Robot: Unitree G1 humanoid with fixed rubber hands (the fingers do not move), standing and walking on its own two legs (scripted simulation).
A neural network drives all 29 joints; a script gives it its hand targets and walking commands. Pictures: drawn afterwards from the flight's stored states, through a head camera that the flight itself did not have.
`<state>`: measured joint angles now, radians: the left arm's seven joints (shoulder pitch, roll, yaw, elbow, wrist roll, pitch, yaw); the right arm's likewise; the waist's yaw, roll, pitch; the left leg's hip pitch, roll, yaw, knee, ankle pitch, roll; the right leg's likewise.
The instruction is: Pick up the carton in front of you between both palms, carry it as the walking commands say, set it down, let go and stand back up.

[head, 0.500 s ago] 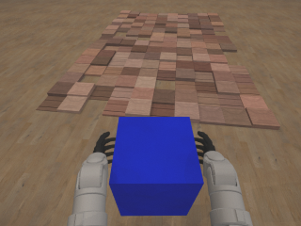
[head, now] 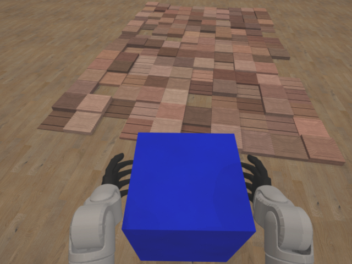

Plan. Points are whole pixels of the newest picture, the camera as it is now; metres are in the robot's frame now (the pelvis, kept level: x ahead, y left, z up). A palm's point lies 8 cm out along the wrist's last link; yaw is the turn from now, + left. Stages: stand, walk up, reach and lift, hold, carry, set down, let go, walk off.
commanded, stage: carry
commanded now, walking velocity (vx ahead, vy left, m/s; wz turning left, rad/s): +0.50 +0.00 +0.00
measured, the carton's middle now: (184, 200) +0.26 -0.01 +0.02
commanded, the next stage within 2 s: none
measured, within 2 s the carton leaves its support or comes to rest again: neither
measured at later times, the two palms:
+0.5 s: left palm (121, 97) +0.56 +0.17 +0.10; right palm (221, 102) +0.52 -0.13 +0.10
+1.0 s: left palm (135, 32) +0.91 +0.15 +0.16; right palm (209, 34) +0.91 -0.15 +0.15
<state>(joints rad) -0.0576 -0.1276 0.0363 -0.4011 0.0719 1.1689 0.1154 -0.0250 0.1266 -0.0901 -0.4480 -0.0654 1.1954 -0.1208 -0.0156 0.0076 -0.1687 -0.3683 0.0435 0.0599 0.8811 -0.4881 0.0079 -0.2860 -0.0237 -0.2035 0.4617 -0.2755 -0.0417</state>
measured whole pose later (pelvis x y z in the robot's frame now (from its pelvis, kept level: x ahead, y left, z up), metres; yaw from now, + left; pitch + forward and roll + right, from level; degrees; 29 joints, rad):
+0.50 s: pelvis +0.30 +0.04 +0.01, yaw -4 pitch +6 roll -1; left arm -0.03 -0.13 0.05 -0.50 0.06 1.18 0.12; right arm -0.03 0.13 -0.06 -0.49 -0.05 1.20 -0.13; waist -0.06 0.02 -0.11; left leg -0.13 0.03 0.22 0.29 -0.26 0.04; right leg -0.59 -0.08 -0.12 0.80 -0.23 -0.01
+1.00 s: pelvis +0.63 +0.00 +0.01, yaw -1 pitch +4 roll +1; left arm -0.28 -0.14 0.14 -0.54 0.02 1.25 0.14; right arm -0.26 0.13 -0.14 -0.57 -0.05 1.27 -0.14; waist 0.04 0.00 -0.07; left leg -0.62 0.10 0.11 0.75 -0.14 0.02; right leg -0.09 -0.03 -0.22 0.29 -0.27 -0.04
